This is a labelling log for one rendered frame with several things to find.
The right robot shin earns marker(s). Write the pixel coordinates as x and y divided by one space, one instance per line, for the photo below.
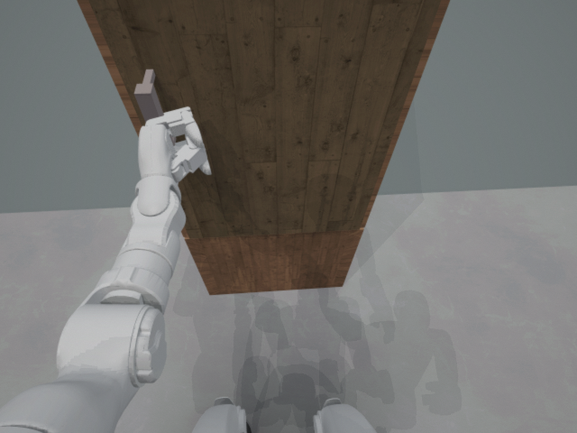
332 402

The left robot hand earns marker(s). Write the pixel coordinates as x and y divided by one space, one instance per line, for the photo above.
158 157

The left robot upper arm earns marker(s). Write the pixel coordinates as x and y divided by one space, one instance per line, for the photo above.
107 353

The handle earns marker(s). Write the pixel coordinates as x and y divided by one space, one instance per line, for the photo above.
147 98

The robot left thigh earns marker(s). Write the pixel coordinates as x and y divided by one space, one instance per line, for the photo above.
224 418

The robot left forearm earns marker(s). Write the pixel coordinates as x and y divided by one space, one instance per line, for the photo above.
147 260

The cupboard door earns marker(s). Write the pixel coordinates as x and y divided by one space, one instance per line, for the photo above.
296 100

